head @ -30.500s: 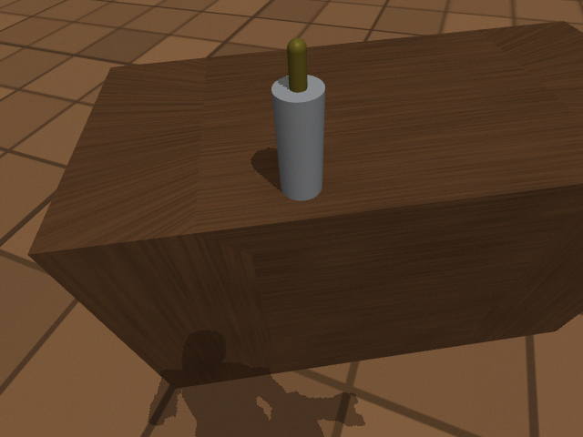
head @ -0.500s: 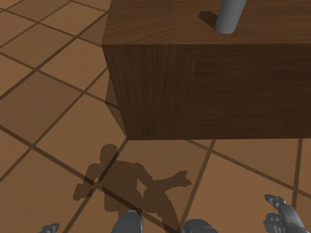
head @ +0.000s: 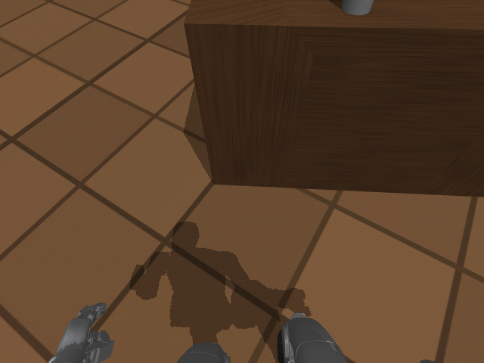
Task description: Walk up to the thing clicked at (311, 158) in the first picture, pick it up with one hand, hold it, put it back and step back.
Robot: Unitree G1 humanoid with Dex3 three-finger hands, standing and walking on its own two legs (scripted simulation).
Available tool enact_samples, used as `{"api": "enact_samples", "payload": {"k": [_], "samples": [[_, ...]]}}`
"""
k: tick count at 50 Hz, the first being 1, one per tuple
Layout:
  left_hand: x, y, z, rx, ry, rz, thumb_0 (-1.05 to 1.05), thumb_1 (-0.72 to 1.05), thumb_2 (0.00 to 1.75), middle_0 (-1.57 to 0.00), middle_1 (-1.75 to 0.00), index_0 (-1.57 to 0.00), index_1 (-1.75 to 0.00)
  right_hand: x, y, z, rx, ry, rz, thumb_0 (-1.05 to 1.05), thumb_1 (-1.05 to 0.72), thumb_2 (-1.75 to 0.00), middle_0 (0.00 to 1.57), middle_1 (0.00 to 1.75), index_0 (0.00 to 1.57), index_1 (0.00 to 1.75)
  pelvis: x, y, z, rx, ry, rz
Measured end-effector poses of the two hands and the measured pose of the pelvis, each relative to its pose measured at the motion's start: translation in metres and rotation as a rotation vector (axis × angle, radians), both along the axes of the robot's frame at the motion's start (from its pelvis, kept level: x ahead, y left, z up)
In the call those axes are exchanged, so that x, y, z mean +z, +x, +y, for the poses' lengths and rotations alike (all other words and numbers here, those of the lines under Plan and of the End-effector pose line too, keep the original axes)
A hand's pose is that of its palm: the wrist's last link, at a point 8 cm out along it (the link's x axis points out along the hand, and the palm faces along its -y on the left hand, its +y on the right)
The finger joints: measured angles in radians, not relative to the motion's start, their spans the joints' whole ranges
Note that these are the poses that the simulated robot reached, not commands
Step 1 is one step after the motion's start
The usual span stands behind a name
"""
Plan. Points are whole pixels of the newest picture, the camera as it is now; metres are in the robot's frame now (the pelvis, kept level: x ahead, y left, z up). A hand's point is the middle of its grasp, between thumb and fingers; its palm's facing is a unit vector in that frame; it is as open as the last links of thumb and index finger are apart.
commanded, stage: step back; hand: right
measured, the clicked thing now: out of the picture +0.93 -0.27 +0.18
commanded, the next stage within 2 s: stand in 1.40 s
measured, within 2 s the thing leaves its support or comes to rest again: neither
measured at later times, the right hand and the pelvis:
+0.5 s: hand out of the picture -0.04 -0.30 -0.15, palm faces -0.01 +0.94 -0.35, open 7.4 cm; pelvis -0.12 -0.03 +0.01, yaw -2 degrees
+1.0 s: hand out of the picture -0.05 -0.30 -0.15, palm faces -0.01 +0.94 -0.35, open 7.4 cm; pelvis -0.11 -0.04 +0.01, yaw +0 degrees
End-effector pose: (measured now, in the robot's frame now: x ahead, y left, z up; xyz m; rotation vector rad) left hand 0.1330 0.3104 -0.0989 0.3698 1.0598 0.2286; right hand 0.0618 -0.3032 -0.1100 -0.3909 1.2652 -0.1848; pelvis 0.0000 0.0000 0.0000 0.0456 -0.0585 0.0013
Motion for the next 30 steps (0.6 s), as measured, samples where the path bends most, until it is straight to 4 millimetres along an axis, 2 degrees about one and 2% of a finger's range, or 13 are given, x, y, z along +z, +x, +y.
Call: {"api": "enact_samples", "payload": {"k": [4,9,14,16,19,23,27,30], "samples": [[0.000,-0.036,-0.009,0.013,-0.046,0.049,0.00,0.91,0.90,-0.20,-0.30,-0.21,-0.30,0.018,-0.017,-0.002,0.008,-0.017,-0.033,0.01,-0.90,-0.90,0.21,0.30,0.20,0.30,0.011,-0.022,-0.002,0.010,-0.055,0.012],[-0.004,-0.089,-0.014,0.018,-0.047,0.101,0.00,0.91,0.90,-0.20,-0.30,-0.21,-0.30,0.031,-0.019,-0.017,0.022,-0.040,-0.116,0.01,-0.90,-0.90,0.21,0.30,0.20,0.30,0.013,-0.053,-0.011,-0.023,-0.056,0.035],[-0.010,-0.144,-0.024,-0.005,-0.004,0.163,0.00,0.91,0.90,-0.20,-0.30,-0.21,-0.30,0.021,-0.027,-0.040,0.015,-0.028,-0.214,0.01,-0.90,-0.90,0.21,0.30,0.20,0.30,0.001,-0.088,-0.026,-0.077,-0.044,0.029],[-0.006,-0.167,-0.031,0.005,0.002,0.183,0.00,0.91,0.90,-0.20,-0.30,-0.21,-0.30,0.015,-0.039,-0.046,-0.003,-0.017,-0.222,0.01,-0.90,-0.90,0.21,0.30,0.20,0.30,0.001,-0.100,-0.029,-0.058,-0.087,0.004],[0.005,-0.195,-0.036,0.024,0.010,0.192,0.00,0.91,0.90,-0.20,-0.30,-0.21,-0.30,0.012,-0.062,-0.046,-0.031,0.015,-0.191,0.01,-0.90,-0.90,0.21,0.30,0.20,0.30,0.007,-0.107,-0.034,-0.082,-0.042,0.012],[0.017,-0.212,-0.033,0.049,0.029,0.182,0.00,0.90,0.90,-0.20,-0.30,-0.21,-0.30,0.005,-0.094,-0.045,-0.045,0.040,-0.139,0.01,-0.90,-0.90,0.21,0.30,0.20,0.30,0.013,-0.116,-0.033,-0.057,-0.024,0.018],[0.021,-0.216,-0.023,0.053,0.040,0.138,0.00,0.90,0.90,-0.20,-0.30,-0.21,-0.30,-0.005,-0.121,-0.036,-0.026,0.050,-0.058,0.01,-0.90,-0.90,0.21,0.30,0.20,0.30,0.011,-0.125,-0.029,-0.022,-0.034,0.026],[0.018,-0.216,-0.011,0.066,0.037,0.114,0.00,0.90,0.90,-0.20,-0.30,-0.21,-0.30,-0.007,-0.133,-0.025,-0.009,0.053,-0.015,0.01,-0.90,-0.90,0.21,0.30,0.20,0.30,0.009,-0.130,-0.022,0.009,-0.034,0.027]]}}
